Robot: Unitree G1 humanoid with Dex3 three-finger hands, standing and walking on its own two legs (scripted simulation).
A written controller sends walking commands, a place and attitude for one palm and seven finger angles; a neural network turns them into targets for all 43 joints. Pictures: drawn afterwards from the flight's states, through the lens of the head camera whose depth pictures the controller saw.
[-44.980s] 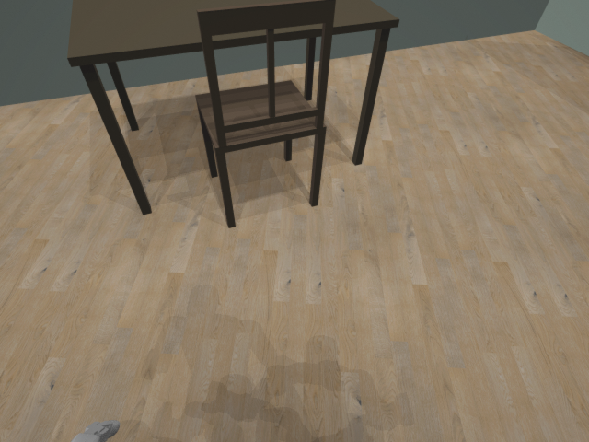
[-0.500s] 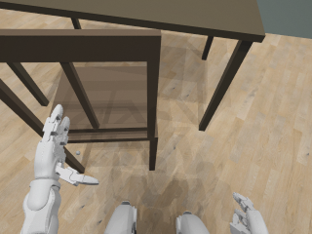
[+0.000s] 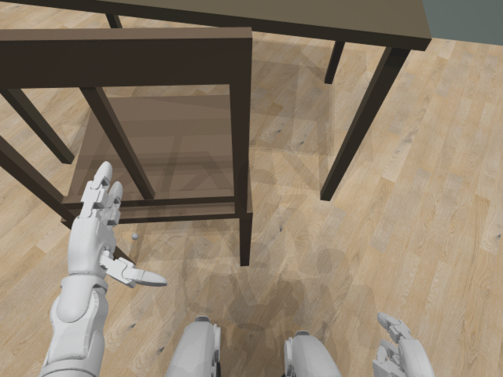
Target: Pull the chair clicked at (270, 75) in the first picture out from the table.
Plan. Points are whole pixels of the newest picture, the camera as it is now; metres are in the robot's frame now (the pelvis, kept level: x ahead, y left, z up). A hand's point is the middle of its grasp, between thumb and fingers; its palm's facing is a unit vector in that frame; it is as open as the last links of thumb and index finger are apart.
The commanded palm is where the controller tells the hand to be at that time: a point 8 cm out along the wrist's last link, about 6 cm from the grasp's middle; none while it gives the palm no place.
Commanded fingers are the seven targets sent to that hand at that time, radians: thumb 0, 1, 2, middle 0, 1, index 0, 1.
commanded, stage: aim the fingers beside a spindle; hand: left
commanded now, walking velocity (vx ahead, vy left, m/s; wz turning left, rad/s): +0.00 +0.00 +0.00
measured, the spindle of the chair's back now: (126, 153) +0.46 +0.23 +0.03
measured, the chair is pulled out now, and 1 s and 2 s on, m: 0.16 0.16 0.16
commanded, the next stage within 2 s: none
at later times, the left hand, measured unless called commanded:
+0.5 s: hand (132, 237) +0.32 +0.19 +0.02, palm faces +0.10 -0.99 -0.03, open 16.9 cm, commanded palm +0.29 +0.25 +0.03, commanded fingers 0.00 -0.50 0.30 -0.06 -0.08 -0.06 -0.08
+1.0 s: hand (120, 230) +0.32 +0.20 +0.04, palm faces +0.10 -0.99 -0.05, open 16.9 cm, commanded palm +0.29 +0.25 +0.03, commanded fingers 0.00 -0.50 0.30 -0.06 -0.08 -0.06 -0.08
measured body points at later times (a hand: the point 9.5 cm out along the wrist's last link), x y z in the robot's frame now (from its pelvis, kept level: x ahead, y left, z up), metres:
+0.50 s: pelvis +0.00 +0.00 +0.00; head +0.10 +0.01 +0.44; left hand +0.31 +0.24 +0.03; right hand +0.16 -0.26 -0.10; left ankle +0.05 +0.12 -0.61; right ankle +0.00 -0.13 -0.61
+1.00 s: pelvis +0.00 +0.00 +0.00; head +0.10 +0.02 +0.44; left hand +0.31 +0.26 +0.05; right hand +0.16 -0.24 -0.10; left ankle +0.05 +0.12 -0.61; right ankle +0.00 -0.13 -0.61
